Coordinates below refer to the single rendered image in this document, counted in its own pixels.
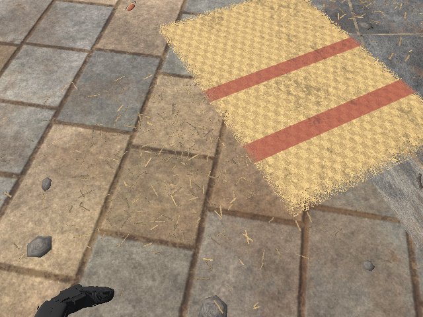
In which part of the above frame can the robot left hand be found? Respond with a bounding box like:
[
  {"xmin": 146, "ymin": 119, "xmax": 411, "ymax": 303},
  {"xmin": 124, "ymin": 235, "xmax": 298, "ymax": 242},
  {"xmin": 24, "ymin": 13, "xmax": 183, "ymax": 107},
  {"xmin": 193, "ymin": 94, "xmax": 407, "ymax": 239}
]
[{"xmin": 34, "ymin": 284, "xmax": 114, "ymax": 317}]

